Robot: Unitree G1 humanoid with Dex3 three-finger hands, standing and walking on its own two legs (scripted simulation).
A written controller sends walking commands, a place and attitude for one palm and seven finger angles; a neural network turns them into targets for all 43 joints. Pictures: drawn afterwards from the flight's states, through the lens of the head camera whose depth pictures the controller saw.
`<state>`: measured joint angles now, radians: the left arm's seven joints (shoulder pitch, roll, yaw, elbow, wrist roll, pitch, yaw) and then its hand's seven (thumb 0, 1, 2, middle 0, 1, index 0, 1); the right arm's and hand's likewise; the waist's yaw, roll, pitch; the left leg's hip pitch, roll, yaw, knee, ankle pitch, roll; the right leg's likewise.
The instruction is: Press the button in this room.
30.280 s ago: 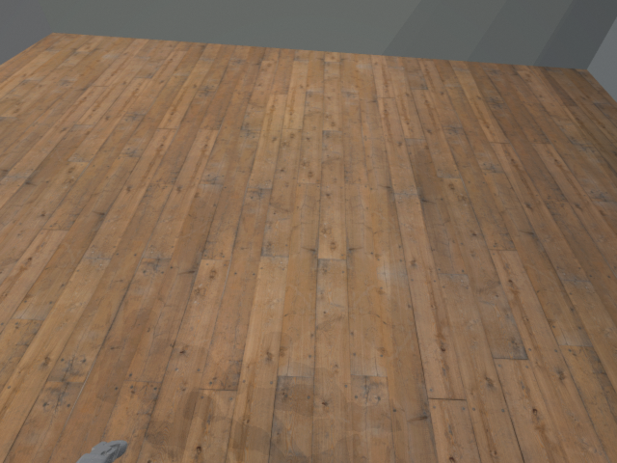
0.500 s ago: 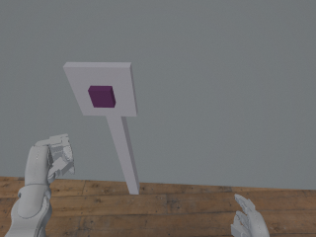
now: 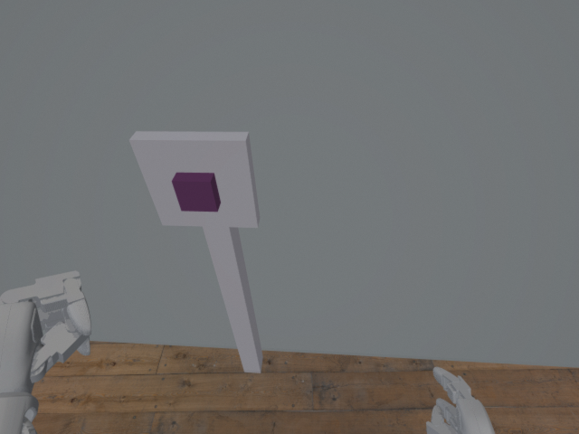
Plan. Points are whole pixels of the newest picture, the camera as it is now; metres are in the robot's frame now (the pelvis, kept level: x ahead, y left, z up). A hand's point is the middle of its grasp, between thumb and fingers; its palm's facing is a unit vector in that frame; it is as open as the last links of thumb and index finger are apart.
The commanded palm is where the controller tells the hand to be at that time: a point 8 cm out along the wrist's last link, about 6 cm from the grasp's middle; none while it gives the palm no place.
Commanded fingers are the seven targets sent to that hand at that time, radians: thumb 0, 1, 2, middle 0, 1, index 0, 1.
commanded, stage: draw the hand back to the body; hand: left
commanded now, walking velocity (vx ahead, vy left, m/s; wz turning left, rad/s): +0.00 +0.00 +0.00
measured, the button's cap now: (197, 191) +0.49 +0.23 +0.08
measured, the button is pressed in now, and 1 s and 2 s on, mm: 0 0 0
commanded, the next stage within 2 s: step back with the hand held close in 0.24 s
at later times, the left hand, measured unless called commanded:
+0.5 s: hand (68, 328) +0.17 +0.25 +0.16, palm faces +0.41 -0.81 -0.41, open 3.1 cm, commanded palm +0.11 +0.28 +0.17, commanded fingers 0.00 0.90 0.90 -1.30 -1.50 -1.30 -1.50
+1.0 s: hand (32, 377) +0.12 +0.27 +0.15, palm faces +0.36 -0.82 -0.45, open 3.1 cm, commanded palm +0.06 +0.31 +0.17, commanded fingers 0.00 0.90 0.90 -1.30 -1.50 -1.30 -1.50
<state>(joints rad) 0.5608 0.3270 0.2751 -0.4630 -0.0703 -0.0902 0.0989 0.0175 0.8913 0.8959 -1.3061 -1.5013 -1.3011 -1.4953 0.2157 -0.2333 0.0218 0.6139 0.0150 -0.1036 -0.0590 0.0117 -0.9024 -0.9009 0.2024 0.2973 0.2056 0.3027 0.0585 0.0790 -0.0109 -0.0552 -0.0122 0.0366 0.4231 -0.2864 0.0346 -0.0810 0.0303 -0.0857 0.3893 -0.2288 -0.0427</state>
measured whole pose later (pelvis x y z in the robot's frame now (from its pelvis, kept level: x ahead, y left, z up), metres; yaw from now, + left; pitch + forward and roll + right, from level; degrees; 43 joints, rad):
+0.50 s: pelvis -0.02 +0.00 +0.00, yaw +0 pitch -3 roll -1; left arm 0.52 0.33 0.34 -0.45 -0.05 -0.14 0.11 0.02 0.89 0.90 -1.31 -1.50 -1.30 -1.50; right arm 0.21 -0.23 0.03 0.60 0.01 -0.08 -0.05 0.01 -0.90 -0.90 0.20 0.30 0.21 0.30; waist 0.03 0.07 0.01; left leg -0.14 -0.01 0.03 0.45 -0.26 0.04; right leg -0.14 0.04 -0.09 0.36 -0.18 -0.04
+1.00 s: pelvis -0.07 +0.03 -0.01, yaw -1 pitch +0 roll -1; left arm 0.61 0.37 0.36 -0.58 -0.03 -0.17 0.12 0.02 0.89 0.90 -1.31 -1.50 -1.30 -1.50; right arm 0.19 -0.22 0.01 0.52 0.01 -0.04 -0.06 0.01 -0.90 -0.90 0.20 0.30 0.21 0.30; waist 0.01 0.00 0.00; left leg -0.34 -0.03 0.06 0.59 -0.26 0.08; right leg -0.36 0.00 -0.07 0.53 -0.18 -0.01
